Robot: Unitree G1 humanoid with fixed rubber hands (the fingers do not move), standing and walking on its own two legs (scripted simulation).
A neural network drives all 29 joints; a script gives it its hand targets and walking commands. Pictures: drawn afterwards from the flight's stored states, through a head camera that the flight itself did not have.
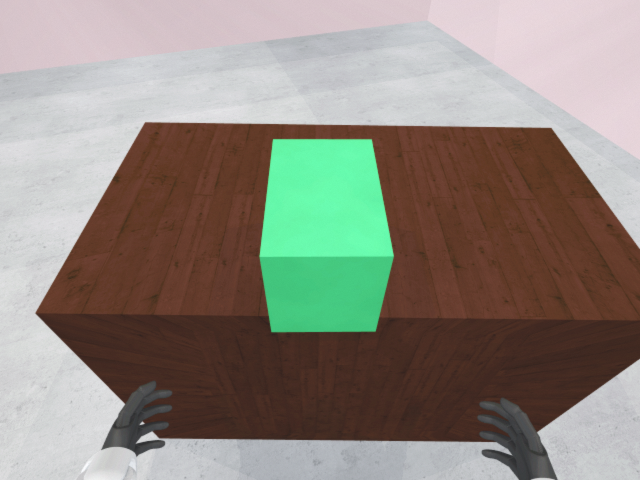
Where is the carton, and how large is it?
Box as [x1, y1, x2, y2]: [260, 139, 393, 331]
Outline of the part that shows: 273,139 260,248 260,262 271,331 375,331 393,255 371,139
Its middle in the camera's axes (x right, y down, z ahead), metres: +0.01 -0.02 +0.64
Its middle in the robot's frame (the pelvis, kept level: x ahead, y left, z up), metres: +0.48 +0.03 +0.01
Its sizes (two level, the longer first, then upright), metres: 0.261 0.168 0.188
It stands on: a pedestal, 0.70 m high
